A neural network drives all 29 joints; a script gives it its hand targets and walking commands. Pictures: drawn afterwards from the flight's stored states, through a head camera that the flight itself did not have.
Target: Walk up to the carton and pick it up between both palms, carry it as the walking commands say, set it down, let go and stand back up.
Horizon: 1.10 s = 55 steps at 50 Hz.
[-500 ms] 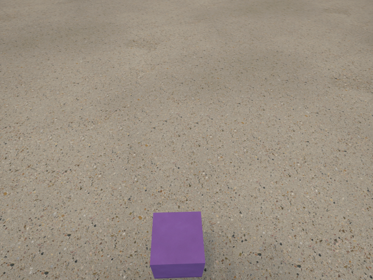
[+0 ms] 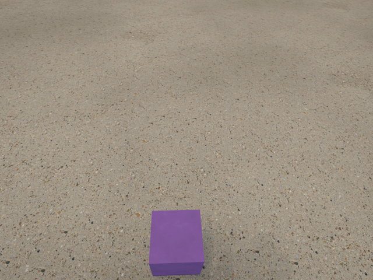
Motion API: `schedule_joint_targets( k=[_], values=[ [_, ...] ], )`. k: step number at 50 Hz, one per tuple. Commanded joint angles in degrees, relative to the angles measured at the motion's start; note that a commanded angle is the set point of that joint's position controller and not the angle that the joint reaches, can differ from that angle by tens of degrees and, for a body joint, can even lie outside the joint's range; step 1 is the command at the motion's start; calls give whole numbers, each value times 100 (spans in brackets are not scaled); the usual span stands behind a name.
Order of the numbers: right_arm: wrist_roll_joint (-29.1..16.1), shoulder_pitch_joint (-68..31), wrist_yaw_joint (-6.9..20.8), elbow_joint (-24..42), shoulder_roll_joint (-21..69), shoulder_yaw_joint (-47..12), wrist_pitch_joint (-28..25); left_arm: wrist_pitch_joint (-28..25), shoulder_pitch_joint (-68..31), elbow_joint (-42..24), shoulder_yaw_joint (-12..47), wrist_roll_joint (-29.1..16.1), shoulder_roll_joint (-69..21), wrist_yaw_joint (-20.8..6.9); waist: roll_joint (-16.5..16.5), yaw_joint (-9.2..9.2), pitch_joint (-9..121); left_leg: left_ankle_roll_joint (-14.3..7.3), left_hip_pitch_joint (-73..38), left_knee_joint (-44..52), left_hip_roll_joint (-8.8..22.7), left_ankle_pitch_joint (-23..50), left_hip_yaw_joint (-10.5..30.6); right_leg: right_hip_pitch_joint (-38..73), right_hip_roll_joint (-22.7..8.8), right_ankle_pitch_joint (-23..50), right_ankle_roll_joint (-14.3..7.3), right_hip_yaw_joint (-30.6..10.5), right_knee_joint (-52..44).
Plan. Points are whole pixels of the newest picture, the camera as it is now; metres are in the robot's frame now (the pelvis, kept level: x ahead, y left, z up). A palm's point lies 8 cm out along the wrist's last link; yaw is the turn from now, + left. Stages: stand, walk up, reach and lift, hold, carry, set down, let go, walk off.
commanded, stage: stand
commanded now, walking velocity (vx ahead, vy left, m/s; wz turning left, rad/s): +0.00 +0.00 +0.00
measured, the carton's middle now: (176, 243) +0.42 +0.03 -0.67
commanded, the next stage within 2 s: reach and lift in 0.36 s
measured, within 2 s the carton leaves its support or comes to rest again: neither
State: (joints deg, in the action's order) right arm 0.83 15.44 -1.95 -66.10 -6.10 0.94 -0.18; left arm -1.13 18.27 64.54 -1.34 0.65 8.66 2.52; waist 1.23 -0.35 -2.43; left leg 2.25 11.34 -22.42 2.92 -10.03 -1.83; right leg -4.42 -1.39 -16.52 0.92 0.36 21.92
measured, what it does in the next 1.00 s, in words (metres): lowers itself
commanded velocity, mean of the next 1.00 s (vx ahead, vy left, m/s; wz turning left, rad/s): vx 0.00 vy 0.00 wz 0.00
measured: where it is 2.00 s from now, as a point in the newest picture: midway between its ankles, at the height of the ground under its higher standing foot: outside the picture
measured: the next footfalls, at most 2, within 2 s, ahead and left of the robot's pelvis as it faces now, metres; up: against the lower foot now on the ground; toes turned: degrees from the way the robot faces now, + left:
none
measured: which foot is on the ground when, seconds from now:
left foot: down 0.00-1.00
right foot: down 0.00-1.00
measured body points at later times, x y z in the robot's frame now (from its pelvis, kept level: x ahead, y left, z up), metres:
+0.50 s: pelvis -0.01 +0.00 -0.02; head +0.03 +0.00 +0.43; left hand +0.09 +0.24 -0.16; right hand +0.11 -0.23 -0.16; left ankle +0.02 +0.14 -0.74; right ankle -0.05 -0.13 -0.74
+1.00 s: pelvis -0.04 +0.02 -0.06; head +0.10 +0.02 +0.37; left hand +0.18 +0.23 -0.18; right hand +0.16 -0.20 -0.19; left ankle +0.02 +0.16 -0.74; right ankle -0.05 -0.13 -0.74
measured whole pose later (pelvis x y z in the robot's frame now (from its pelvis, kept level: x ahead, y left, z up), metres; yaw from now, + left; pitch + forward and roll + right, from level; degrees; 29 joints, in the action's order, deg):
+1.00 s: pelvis -0.04 +0.02 -0.06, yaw -5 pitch +18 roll +0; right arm 2.8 -3.0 1.6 -28.3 -8.4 3.0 21.9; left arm 22.2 -1.9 26.4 -6.2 0.3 7.3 -0.5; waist 0.9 2.2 0.9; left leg 2.0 50.1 -49.4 0.3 -17.7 2.6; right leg -46.2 -0.8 -24.0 2.8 -4.0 51.6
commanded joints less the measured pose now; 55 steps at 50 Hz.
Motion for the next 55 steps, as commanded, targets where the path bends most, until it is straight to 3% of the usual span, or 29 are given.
schedule_joint_targets(
  k=[1, 3, 6, 7, 14, 18, 19, 20, 21, 22, 23, 25, 28, 29, 31, 32, 34, 36, 39, 41, 42, 43, 46, 47, 48, 50, 52, 54, 55],
  values=[
    [21, 332, -14, 91, -561, 90, -25, -27, 549, -19, -11, -5, 344, 4, -217, 38, -202, -142, -301, 329, 377, 855, 298, -537, -430, 956, -206, -237, -467],
    [16, 332, -4, 96, -541, 69, -22, -9, 605, 56, -63, 17, 426, 15, -75, 7, -319, -107, -352, 321, 345, 591, 276, -655, -452, 796, -171, -249, -516],
    [8, 399, -12, 38, -553, 72, -30, -17, 523, -30, -19, 7, 385, 20, -329, 6, -207, -140, -274, 412, 349, 681, 331, -446, -439, 847, -156, -228, -501],
    [-28, 440, -15, 13, -539, 55, -24, -41, 599, 64, -48, 8, 430, 19, -4, -2, -220, -108, -304, 366, 358, 704, 248, -426, -477, 937, -169, -203, -514],
    [-8, 355, -17, 101, -619, 55, -59, -45, 456, -23, -53, -4, 418, 16, -245, -9, -165, -172, -366, 258, 371, 1177, 284, -395, -512, 1465, -182, -215, -434],
    [-18, 280, -26, 149, -565, 60, -39, -31, 454, -22, -65, -1, 327, 15, -131, 26, -257, -188, -272, 322, 340, 815, 264, -446, -482, 1056, -212, -198, -475],
    [-342, -1731, -31, 2159, -1013, -69, 165, 95, -1556, -2033, -52, -726, 888, 32, 167, 189, 1147, -188, 746, -749, -537, -1156, -350, -2703, 138, -1258, -194, -25, 507],
    [-473, -3741, -94, 3591, -1048, -83, 435, 533, -3567, -4043, 74, -748, 1195, 71, 10, 69, 1109, -12, 299, -962, -620, -1486, -588, -3039, 148, -1625, -56, -43, 474],
    [-311, -3413, -68, 3255, -1047, -240, 861, 961, -3646, -3891, 3, -644, 1416, 135, 259, 270, 687, 19, 43, -1078, -546, -1534, -552, -3193, 148, -1724, -95, 18, 333],
    [-437, -3235, -65, 3374, -1144, -260, 1279, 1390, -3256, -3597, -17, -618, 1371, 186, 435, 274, 647, -148, 490, -1236, -304, -1259, -223, -3193, 142, -1430, -108, 54, 586],
    [-358, -2663, -40, 2839, -1125, -211, 1728, 1768, -2731, -3210, -25, -583, 1196, 186, 44, 282, 706, -141, 778, -1247, -355, -1304, -360, -3084, 37, -1445, -256, 115, 667],
    [-280, -1632, -5, 2608, -1141, -277, 2742, 2885, -1929, -3124, 175, -566, 1084, 141, 205, 174, 659, -270, 225, -1145, -424, -970, -387, -3440, 76, -1113, -412, 8, 573],
    [-286, -534, 53, 2457, -1015, -154, 3710, 4015, -746, -2828, 288, -616, 622, -27, -281, 15, 997, -327, 91, -1436, -600, 1097, -157, -3062, 271, 976, -407, -153, 835],
    [-246, -393, 74, 2333, -891, -271, 3886, 4174, -478, -2744, 246, -575, 590, -71, -8, 173, 1119, -387, -8, -1408, -662, 1589, 11, -2857, 349, 1444, -338, -116, 928],
    [-142, -403, 218, 2621, -683, -145, 3752, 3972, -467, -3139, 75, -450, 462, -263, 129, 246, 1364, -418, -346, -1365, -651, 2320, 170, -2724, 407, 2081, -310, -131, 933],
    [-163, -418, 304, 2709, -596, -136, 3687, 3912, -471, -3313, -30, -311, 382, -261, -213, 230, 1495, -358, -497, -1383, -645, 2757, 262, -2726, 417, 2363, -315, -126, 986],
    [-82, -1367, 416, 3327, -746, 4, 3246, 3560, -1072, -3698, -129, -239, 383, -234, -212, 327, 1700, -276, -295, -1532, -573, 3195, 357, -3141, 426, 2562, -287, -85, 1203],
    [135, -2085, 437, 3930, -861, 228, 2714, 3094, -1558, -3934, -186, -68, 320, -190, -202, 243, 2245, -219, -35, -1963, -498, 3846, 511, -3631, 421, 2818, -262, -92, 1589],
    [332, -2433, 447, 4515, -1147, 665, 1990, 2275, -2241, -4704, -587, 44, 467, -217, 57, 282, 3044, -113, 760, -2430, -478, 3153, 369, -3420, 314, 2636, -185, -229, 2045],
    [364, -2228, 438, 4368, -825, 573, 1933, 2130, -2200, -4592, -819, 234, 629, -275, -45, 416, 3122, -83, 1297, -2380, -613, 1693, 37, -3105, 293, 1627, -90, -107, 2116],
    [309, -1983, 469, 4100, -681, 440, 1993, 2177, -2162, -4515, -701, 139, 505, -256, 134, 283, 2968, -62, 1324, -2347, -608, 1120, -33, -3127, 303, 1094, -76, -40, 2119],
    [321, -1875, 432, 4090, -615, 327, 2105, 2232, -1892, -4301, -716, 242, 490, -315, 151, 360, 2998, -54, 1658, -2291, -588, 690, -127, -2838, 307, 873, -39, -12, 2118],
    [299, -1334, 354, 4007, -676, 292, 2173, 2304, -1444, -4046, -645, 119, 352, -268, 51, 286, 3257, 11, 1534, -2539, -711, 2246, -129, -3018, 439, 2227, 28, 100, 2432],
    [153, -1658, 310, 4524, -636, 261, 2139, 2243, -1595, -4480, -580, -84, 258, -280, 240, 261, 3780, 26, 1659, -2662, -700, 2425, -83, -2790, 519, 2692, 25, 87, 2577],
    [209, -1637, 294, 4609, -832, 414, 2086, 2215, -1687, -4432, -610, -120, 337, -307, 406, 221, 3777, -8, 1449, -2669, -738, 1925, -141, -2927, 496, 2181, 78, 134, 2567],
    [103, -1761, 287, 4309, -738, 450, 2121, 2262, -2047, -4532, -611, -119, 267, -248, 59, 175, 3404, 42, 1550, -2681, -691, 1412, -86, -3436, 511, 1289, 46, 150, 2596],
    [163, -2352, 272, 4337, -887, 540, 2189, 2325, -2519, -4504, -686, -80, 376, -253, 118, 210, 2785, 43, 2155, -2644, -613, 532, -48, -3816, 466, 390, 19, 119, 2564],
    [81, -3073, 269, 4397, -659, 388, 2252, 2404, -3039, -4152, -745, -31, 612, -237, 76, 392, 2147, -9, 2610, -2648, -605, -682, -128, -4406, 375, -795, 55, 134, 2532],
    [0, -3564, 316, 4586, -868, 501, 2283, 2434, -3512, -4471, -747, -70, 587, -211, -162, 444, 2127, 58, 2592, -2555, -552, -1062, -117, -4561, 386, -1206, -27, 159, 2573]
  ],
)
